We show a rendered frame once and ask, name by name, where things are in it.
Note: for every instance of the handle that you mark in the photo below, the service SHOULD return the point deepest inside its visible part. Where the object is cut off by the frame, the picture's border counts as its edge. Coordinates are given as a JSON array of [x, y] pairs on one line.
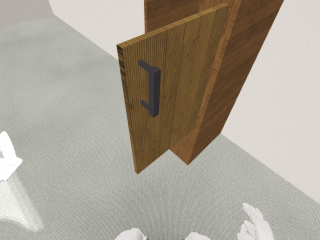
[[154, 81]]

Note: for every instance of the robot left thigh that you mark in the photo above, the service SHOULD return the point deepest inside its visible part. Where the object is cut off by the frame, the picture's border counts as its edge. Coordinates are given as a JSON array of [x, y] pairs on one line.
[[131, 235]]

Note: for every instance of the robot right hand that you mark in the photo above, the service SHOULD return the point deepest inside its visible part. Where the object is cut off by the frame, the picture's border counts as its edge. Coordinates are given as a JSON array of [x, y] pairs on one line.
[[261, 230]]

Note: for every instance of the cupboard door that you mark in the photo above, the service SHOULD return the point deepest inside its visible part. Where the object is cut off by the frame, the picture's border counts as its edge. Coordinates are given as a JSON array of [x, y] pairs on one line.
[[184, 51]]

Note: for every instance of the robot left hand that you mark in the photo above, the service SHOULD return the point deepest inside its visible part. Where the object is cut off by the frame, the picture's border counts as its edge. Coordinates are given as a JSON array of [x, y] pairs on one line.
[[10, 163]]

